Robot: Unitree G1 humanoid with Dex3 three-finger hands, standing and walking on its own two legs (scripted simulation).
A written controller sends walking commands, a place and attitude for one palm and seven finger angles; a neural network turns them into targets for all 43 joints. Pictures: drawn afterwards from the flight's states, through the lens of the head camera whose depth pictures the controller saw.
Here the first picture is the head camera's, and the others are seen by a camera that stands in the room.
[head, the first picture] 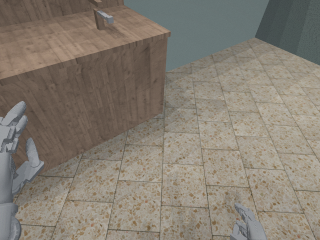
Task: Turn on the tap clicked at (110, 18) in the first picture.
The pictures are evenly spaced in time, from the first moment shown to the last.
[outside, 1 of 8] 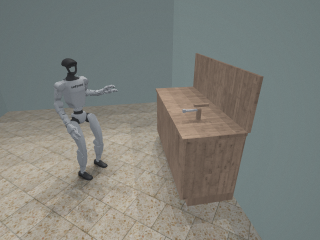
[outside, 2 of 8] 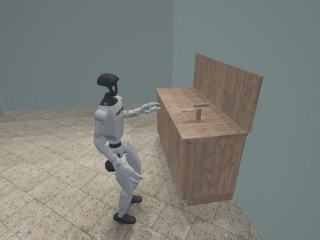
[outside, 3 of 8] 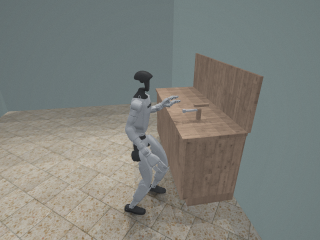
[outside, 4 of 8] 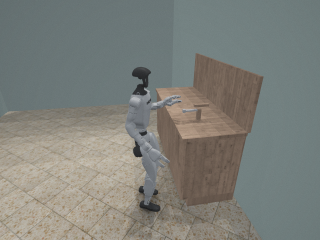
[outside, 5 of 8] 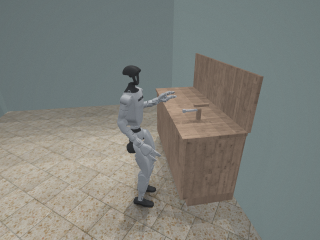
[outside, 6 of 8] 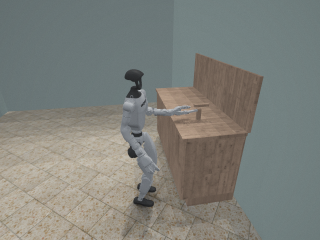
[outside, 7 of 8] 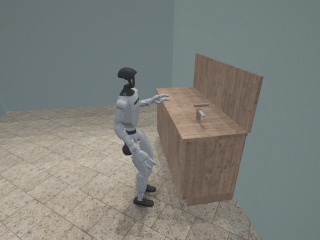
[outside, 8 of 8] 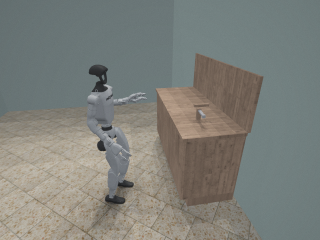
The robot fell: no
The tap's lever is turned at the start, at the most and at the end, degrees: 0 85 85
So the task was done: yes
